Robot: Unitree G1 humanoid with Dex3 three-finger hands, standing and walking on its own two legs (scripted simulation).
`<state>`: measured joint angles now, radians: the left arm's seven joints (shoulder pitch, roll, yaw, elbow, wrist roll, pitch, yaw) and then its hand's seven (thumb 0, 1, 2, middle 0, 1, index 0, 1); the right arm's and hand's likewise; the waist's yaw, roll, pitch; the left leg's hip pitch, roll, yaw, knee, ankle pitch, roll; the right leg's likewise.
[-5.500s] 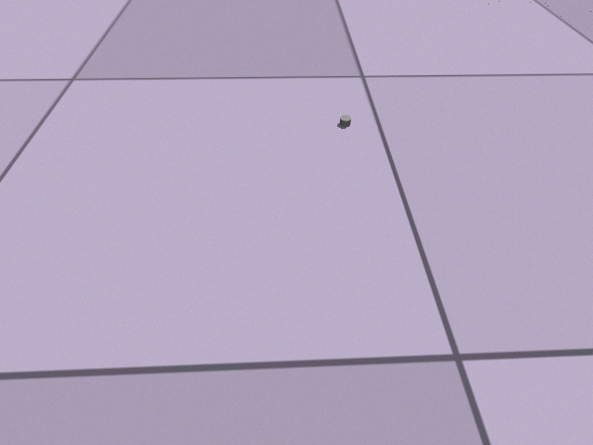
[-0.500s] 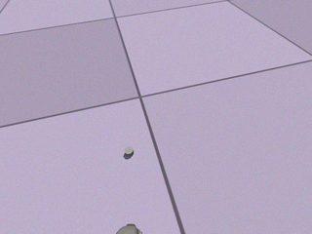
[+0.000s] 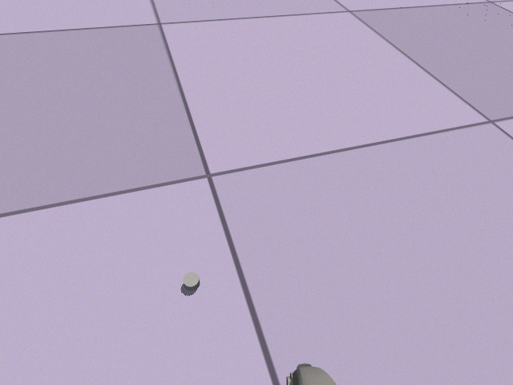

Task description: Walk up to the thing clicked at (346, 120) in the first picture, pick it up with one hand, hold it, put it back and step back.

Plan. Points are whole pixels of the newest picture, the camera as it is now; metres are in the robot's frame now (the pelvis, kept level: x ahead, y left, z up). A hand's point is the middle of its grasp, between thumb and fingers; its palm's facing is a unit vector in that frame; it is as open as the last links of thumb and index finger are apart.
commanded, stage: walk up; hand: left
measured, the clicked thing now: (191, 281) +0.64 +0.21 -0.76
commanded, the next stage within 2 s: stand in 1.96 s
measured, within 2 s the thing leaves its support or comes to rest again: neither
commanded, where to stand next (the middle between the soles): +0.23 -0.01 m, yaw -1 degrees
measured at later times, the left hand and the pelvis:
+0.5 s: hand (116, 369) +0.19 +0.23 -0.13, palm faces -0.06 -0.90 -0.43, open 7.4 cm; pelvis +0.11 -0.03 -0.01, yaw -2 degrees
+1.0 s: hand out of the picture +0.17 +0.25 -0.16, palm faces +0.01 -0.94 -0.34, open 7.4 cm; pelvis +0.12 -0.01 +0.00, yaw +0 degrees
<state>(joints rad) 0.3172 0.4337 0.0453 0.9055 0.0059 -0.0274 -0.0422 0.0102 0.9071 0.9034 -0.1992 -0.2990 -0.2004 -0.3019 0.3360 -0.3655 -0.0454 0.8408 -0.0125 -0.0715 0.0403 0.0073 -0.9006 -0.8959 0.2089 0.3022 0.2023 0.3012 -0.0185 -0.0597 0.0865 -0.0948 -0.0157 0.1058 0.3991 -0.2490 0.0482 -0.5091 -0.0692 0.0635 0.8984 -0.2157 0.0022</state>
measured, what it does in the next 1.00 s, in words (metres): walks ahead: right foot, then left foot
